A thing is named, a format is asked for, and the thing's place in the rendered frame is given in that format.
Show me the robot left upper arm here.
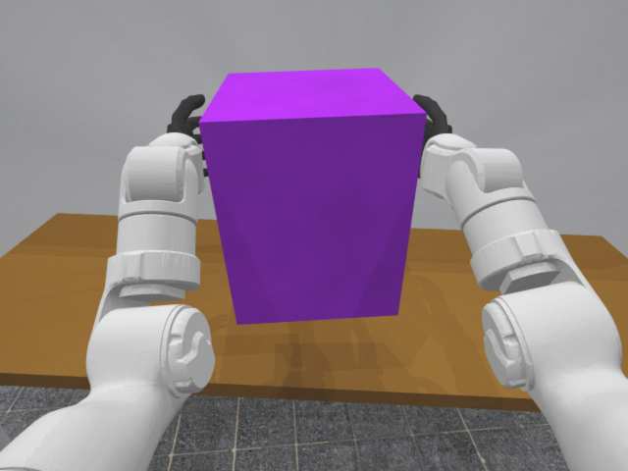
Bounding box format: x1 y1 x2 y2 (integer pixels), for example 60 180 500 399
0 304 215 471

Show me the right robot forearm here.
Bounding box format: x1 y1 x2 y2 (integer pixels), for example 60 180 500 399
420 133 622 367

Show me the left robot hand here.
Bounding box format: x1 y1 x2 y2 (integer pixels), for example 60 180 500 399
167 94 209 177

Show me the robot right upper arm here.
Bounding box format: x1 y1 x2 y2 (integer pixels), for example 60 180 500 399
482 281 628 471

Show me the right robot hand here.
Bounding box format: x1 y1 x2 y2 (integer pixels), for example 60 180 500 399
413 94 452 179

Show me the table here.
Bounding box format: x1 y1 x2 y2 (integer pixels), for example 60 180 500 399
0 213 628 451

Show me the carton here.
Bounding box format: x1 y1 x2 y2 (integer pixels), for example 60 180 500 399
198 68 427 325

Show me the left robot forearm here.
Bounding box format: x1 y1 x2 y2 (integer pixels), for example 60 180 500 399
86 132 205 380

